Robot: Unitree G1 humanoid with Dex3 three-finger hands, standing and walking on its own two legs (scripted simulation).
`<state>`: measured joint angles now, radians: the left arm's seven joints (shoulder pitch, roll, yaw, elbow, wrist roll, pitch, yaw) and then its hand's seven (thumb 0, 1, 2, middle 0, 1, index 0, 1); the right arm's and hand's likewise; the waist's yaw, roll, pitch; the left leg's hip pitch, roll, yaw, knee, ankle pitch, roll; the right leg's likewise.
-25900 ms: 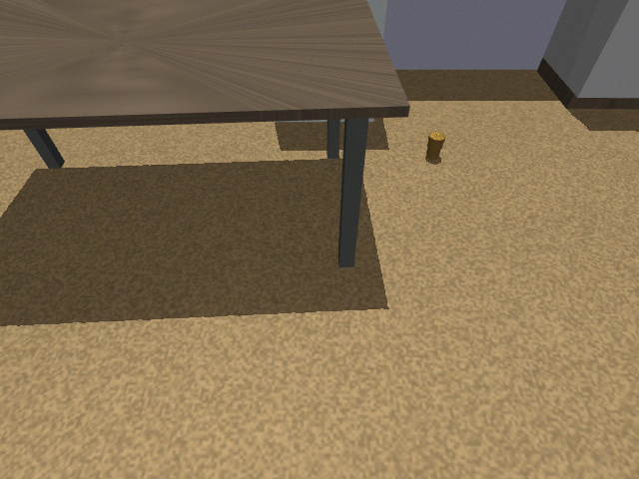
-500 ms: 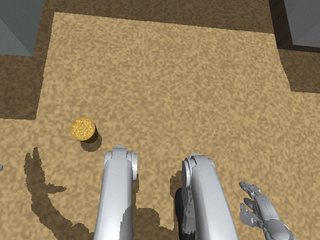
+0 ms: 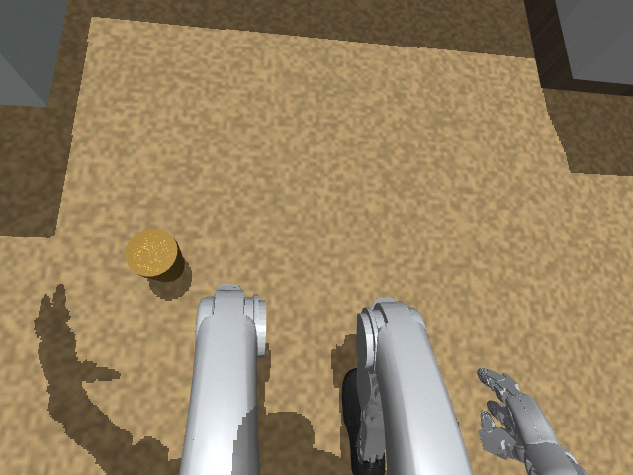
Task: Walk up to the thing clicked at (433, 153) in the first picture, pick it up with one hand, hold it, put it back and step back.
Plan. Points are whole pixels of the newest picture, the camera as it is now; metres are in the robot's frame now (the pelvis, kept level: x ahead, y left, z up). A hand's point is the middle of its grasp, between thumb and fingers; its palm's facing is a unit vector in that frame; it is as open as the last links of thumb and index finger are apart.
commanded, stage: go down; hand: left
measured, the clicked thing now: (161, 260) +0.40 +0.30 -0.34
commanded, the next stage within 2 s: approach in 1.38 s
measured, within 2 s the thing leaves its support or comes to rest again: neither
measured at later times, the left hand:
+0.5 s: hand out of the picture +0.29 +0.45 -0.05, palm faces +0.21 -0.89 -0.41, open 17.3 cm
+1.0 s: hand out of the picture +0.28 +0.46 -0.06, palm faces +0.23 -0.90 -0.37, open 17.5 cm
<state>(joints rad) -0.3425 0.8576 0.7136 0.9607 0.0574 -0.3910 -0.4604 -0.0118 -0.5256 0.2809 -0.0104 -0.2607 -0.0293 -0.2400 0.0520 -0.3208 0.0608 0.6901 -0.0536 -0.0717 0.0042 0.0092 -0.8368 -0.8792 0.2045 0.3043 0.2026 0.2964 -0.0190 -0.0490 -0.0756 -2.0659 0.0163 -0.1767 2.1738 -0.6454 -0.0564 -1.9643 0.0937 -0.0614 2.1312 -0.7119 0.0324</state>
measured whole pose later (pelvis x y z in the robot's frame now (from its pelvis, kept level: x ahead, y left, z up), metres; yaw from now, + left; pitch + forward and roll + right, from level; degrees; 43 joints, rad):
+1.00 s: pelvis +0.00 +0.00 -0.03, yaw -1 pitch +29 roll -8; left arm -0.33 0.89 0.80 1.02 -0.04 -0.46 -0.57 -0.01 -0.58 0.13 -0.03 -0.14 -0.05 -0.13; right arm 0.02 -0.33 0.09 0.70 -0.07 -0.11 0.00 0.01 -0.84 -0.88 0.21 0.30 0.20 0.30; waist -0.01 -0.07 -0.05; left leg -2.13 0.01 -0.19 2.27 -0.65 -0.05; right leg -2.02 0.10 -0.07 2.22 -0.72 0.04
